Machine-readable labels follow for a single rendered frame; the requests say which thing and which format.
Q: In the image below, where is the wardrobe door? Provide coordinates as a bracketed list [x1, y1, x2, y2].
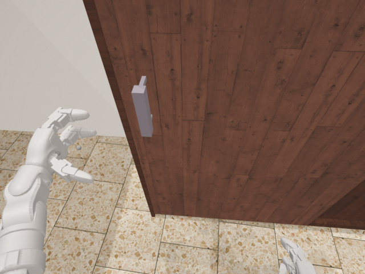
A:
[317, 179, 365, 221]
[94, 0, 365, 226]

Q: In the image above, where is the handle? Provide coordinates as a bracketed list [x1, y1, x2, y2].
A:
[131, 76, 153, 137]

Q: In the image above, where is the robot left forearm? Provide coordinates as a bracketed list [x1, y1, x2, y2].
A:
[0, 164, 53, 274]

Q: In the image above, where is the robot left hand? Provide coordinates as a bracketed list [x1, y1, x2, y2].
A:
[25, 107, 97, 183]

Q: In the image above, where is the robot right hand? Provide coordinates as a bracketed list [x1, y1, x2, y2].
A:
[279, 237, 317, 274]

